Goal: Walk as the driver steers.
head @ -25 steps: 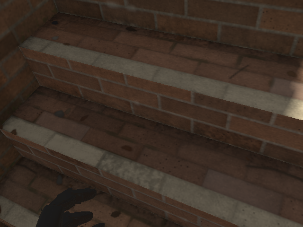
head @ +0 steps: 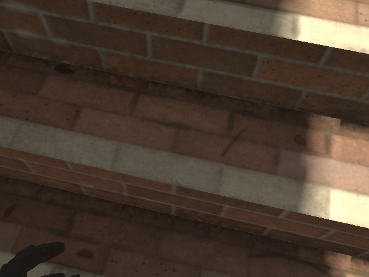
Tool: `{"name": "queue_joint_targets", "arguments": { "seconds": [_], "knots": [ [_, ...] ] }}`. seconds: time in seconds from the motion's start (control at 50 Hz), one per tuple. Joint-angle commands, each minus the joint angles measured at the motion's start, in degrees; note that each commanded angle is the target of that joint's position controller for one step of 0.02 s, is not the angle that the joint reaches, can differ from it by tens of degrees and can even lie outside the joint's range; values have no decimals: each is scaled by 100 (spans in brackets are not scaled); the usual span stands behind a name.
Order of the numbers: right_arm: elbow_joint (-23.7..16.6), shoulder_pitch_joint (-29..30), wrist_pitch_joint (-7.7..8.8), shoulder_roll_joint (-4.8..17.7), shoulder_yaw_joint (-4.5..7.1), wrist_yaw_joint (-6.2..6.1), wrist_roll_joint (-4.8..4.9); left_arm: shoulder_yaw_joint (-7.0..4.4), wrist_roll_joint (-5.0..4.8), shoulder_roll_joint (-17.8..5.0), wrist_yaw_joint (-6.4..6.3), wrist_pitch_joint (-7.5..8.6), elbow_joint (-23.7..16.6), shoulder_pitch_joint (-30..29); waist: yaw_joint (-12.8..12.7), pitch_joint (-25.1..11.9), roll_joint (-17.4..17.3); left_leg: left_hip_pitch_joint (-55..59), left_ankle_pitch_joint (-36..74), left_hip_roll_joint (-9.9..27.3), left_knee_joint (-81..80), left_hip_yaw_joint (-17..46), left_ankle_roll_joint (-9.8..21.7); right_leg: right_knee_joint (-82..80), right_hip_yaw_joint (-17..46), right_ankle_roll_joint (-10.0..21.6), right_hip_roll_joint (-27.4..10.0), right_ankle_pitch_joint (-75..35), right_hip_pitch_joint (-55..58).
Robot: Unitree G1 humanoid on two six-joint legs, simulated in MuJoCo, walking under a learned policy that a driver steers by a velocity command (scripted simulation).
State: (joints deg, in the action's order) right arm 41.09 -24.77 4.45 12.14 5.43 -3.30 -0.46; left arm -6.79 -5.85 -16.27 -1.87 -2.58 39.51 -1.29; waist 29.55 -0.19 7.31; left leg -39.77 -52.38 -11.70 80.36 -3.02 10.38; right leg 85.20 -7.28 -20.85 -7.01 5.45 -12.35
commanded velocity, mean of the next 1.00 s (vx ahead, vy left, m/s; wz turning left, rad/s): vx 0.27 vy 0.04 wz -0.48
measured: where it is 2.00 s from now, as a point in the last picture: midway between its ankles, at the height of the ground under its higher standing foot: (165, 166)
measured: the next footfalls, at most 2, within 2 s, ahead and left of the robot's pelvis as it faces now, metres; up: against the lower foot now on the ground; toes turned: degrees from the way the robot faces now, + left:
right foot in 0.14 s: -0.05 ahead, -0.10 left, +0.00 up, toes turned +13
left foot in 0.32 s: +0.31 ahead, +0.08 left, +0.21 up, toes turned +2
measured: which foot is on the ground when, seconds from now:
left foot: down 0.00-0.08, up 0.10-0.30, down 0.32-0.52, up 0.54-0.98, down 1.00-1.00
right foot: up 0.00-0.12, down 0.14-0.30, up 0.32-0.48, down 0.50-1.00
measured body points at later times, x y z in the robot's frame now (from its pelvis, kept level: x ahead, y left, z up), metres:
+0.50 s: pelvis +0.36 -0.12 +0.37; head +0.41 -0.20 +0.80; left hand +0.58 +0.14 +0.37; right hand +0.51 -0.41 +0.21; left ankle +0.28 +0.07 -0.35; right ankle +0.47 -0.30 -0.14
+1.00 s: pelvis +0.47 -0.19 +0.55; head +0.52 -0.19 +1.00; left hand +0.66 +0.07 +0.46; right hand +0.71 -0.45 +0.53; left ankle +0.53 -0.10 -0.17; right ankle +0.47 -0.30 -0.16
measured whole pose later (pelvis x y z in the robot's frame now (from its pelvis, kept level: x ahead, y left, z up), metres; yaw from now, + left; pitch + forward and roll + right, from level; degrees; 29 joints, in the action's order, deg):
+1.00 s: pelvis +0.47 -0.19 +0.55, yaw -14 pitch +4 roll +0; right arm 26.0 2.6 0.7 10.5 -0.8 -4.3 -0.9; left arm -5.9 1.9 -16.4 -4.2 -1.8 33.4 14.6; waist -3.3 0.9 0.9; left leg -23.8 -12.9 -3.8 33.5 4.9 2.0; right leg 43.6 25.4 0.6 17.8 23.4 -24.1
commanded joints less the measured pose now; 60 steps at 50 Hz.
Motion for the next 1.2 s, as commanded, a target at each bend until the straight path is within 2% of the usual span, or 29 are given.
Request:
{"name": "queue_joint_targets", "arguments": {
  "seconds": [0.02, 0.04, 0.06, 0.08, 0.1, 0.12, 0.16, 0.2, 0.28, 0.3, 0.32, 0.34, 0.36, 0.38, 0.42, 0.46, 0.5, 0.52, 0.54, 0.56, 0.6, 0.8, 0.9, 0.96, 1.0, 1.02, 1.04, 1.1, 1.2],
  "knots": [
    [1500, -5301, 575, 185, 427, -1239, 140, 281, 350, -27, -31, 625, -4515, -6875, 2043, -1094, -6435, 8790, 9734, 1950, -2760, 3666, 1113, 7204, 3799, 14, 879, 10786, -9878],
    [1779, -5873, 747, -1464, -154, -1680, -178, 839, 522, 1330, 292, 835, -5155, -8142, 1786, -13, -3558, 7195, 8278, 2076, -1669, 4023, 134, 4954, 4347, 584, 427, 12407, -11514],
    [1332, -4209, 623, -1832, -411, -1895, -205, 1033, 731, 1717, 699, 953, -4636, -7085, 170, -323, -921, 5562, 7996, 1762, -2182, 3772, -717, 1401, 4364, 1825, 32, 11573, -9300],
    [-1263, 1524, 701, -738, -147, -1868, -603, 238, -21, 342, 1114, 793, -2870, -2443, -3101, -993, 2103, 1713, 12067, 2201, -2019, 2534, -620, -4969, 3215, 1735, 114, 9471, -3907],
    [-1561, 2336, 365, 1240, 489, -1745, -202, -156, 330, -9, 1147, 509, -373, 1105, -3903, -863, 4557, -1293, 6132, 1057, -1535, 1674, -91, -8640, 2974, 2340, -624, 2080, 2135],
    [-861, 1239, 291, 1580, 644, -1110, -432, -65, 431, 731, 723, 104, 577, 1722, -3197, 37, 3453, -3249, 2382, 23, -371, 865, -19, -8809, 1469, 1874, -194, -475, 4163],
    [-1070, 1229, 286, 389, -62, 483, 74, 16, 122, -475, -110, -387, 893, 3337, -3419, -2886, 1758, -4085, 617, 15, 3041, 1337, -2, -3467, 1515, 434, -1461, -9998, 7383],
    [-769, 1937, 461, 137, -12, 474, 237, 180, 984, -127, 150, 60, 410, 1503, -3242, -267, 385, -4033, 1564, -521, 2066, 32, -185, -5503, 637, 1078, -173, -6754, 3665],
    [-375, 246, 19, 870, 113, 175, -188, 89, 540, -787, 122, 720, 74, 10, -1696, 241, 1379, -27, 610, -1203, -1430, -2765, -786, -6416, -784, 45, 1081, -12484, 779],
    [-231, -1831, 116, 1586, 196, 68, -356, -164, 734, -1424, 112, 1031, -360, -1575, -71, -259, 1459, 3727, 1743, -834, -4316, -3087, -845, -4198, -898, -1120, 1625, -14564, -1129],
    [454, -2870, -110, 1381, 405, 3, -6, -589, 163, -1832, -205, 957, -256, -1997, 1265, -1566, -3462, 6815, 6951, 1946, -6215, 652, 878, 4064, 548, -284, 2277, -1436, -4136],
    [442, -2185, -435, 1605, 564, -280, -54, 104, 31, -912, -355, 931, -1200, -2783, 322, -4012, -3589, 7083, 8164, 2295, -3831, 3229, 1126, 6094, 2460, 938, 2008, 2978, -3995],
    [312, -2393, -178, 1527, 645, -441, -250, 396, 163, -198, -582, 845, -2223, -3627, 378, -3008, -3877, 7622, 8003, 3006, -3191, 4242, 1001, 6982, 4222, 1623, 1683, 4968, -6276],
    [486, -2070, 50, 1023, 397, -497, -624, 638, 589, 253, -541, 823, -2321, -3465, -129, -1517, -3314, 7539, 8676, 3326, -3326, 4063, 722, 6987, 4991, 2311, 1213, 7614, -8147],
    [-755, 1680, 195, 862, -1, -420, -644, 728, 791, 369, -281, 506, -2163, -986, -2987, -973, -155, 4220, 6738, 3511, -5030, 3164, -294, 3852, 3740, 2929, 663, 6656, -6253],
    [-1322, 4307, 306, 1247, -234, -96, -79, 493, 597, -353, -324, -72, -1883, 1191, -4530, 124, -106, 477, 8600, 2322, -6531, 122, -781, 289, 1673, 2514, 1281, 5139, -2161],
    [-836, 4082, 142, 1888, 69, -18, 139, 130, 716, -708, -355, -411, -1022, 3962, -5093, -406, -1033, -867, 10203, 1426, -5524, -513, -762, -290, 98, 2153, 2036, 660, 1803],
    [-1346, 4023, -12, 1844, 75, 195, 359, 42, 667, -968, -371, -381, -998, 3372, -4727, -1221, 215, -799, 7674, 693, -1488, 524, -1045, -2234, 3184, 3307, 1281, 1367, 2036],
    [-1296, 2965, -227, 1101, -189, 465, -63, -6, 494, -1316, -424, -454, -1185, 1813, -3600, -2121, 2774, -130, 3827, 17, 1335, 1062, -1333, -4672, 5632, 3581, 858, -53, 1227],
    [-982, 2022, -322, 715, -320, 565, -452, 139, 254, -799, -332, -498, -926, 1353, -2676, -2414, 1938, 437, 3991, 291, 2405, 1425, -1475, -3755, 4331, 3437, 1537, 798, 656],
    [-1414, 2540, -258, 371, -500, 481, -641, 277, 390, -433, -424, -434, -641, 1639, -2629, -1156, 753, -371, 4217, 483, 1765, 1053, -1287, -3979, 3766, 3249, 1460, -1015, -367],
    [-2436, 4301, -262, -249, -860, 331, -360, 13, 862, -727, -315, -103, -504, 2178, -3341, -525, -774, -771, 2328, 402, -1435, 566, -1236, -5801, 4869, 3256, 803, -1894, 501],
    [-1891, 2686, -439, 224, -435, -10, -208, 0, 907, -666, -325, 162, -1181, 571, -2640, -1000, -168, 2399, 3433, 564, -1929, 1166, -941, -5758, 5203, 2797, 705, -2428, -1847],
    [-1703, 2681, -295, 55, -440, -182, 44, 56, 794, -329, -243, 192, -1099, 1039, -2805, -474, -1047, 3364, 4187, 610, -5567, 557, -1030, -5254, 4630, 2383, 1432, -193, -1739],
    [-1786, 2373, -283, 533, -397, -183, 91, 108, 677, 66, -192, 215, -1149, 1799, -3186, -1295, -2277, 4647, 7898, 3332, -5305, 2479, 35, -1340, 2360, 1933, 2116, 4271, -2969],
    [-1659, 1795, -334, 663, -290, -204, -133, -41, 678, -494, -289, 277, -1137, 2083, -3066, -2102, -1716, 4881, 11501, 4564, -5002, 2778, 965, 936, 1435, 1636, 1836, 4533, -3235],
    [-1664, 2224, -253, 619, -183, -294, -355, -155, 698, -996, -312, 283, -1116, 1917, -3021, -2233, -1498, 4299, 10178, 4647, -5420, 3051, 1567, 1951, 1094, 1299, 1348, 3510, -3227],
    [-1499, 2726, -14, 379, -337, -320, -149, 48, 958, -559, -56, -61, -1332, 923, -3240, -783, -605, 3081, 6347, 2987, -5931, 1708, 732, 2876, 1499, 1458, 730, 2028, -3672],
    [-966, 2033, 3, 894, -149, -106, -275, 324, 638, 51, 186, -168, -1316, 800, -3248, -605, -1019, 3253, 7835, 2444, -5314, -73, 127, -1417, 807, 1658, 536, 1839, -2439]
  ]
}}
